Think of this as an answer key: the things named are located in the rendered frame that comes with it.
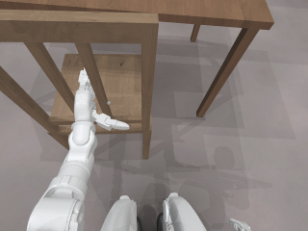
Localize right robot thigh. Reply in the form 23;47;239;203
163;196;207;231

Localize left robot upper arm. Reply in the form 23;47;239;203
28;197;85;231

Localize robot left forearm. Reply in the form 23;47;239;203
26;120;98;231

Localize robot right hand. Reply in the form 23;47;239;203
229;218;251;231

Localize left robot thigh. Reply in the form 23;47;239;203
100;199;137;231

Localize robot left hand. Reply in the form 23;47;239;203
74;68;130;131

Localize table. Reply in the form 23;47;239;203
0;0;274;117

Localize robot thigh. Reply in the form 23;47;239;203
163;196;207;231
100;199;137;231

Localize chair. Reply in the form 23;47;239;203
0;9;159;160

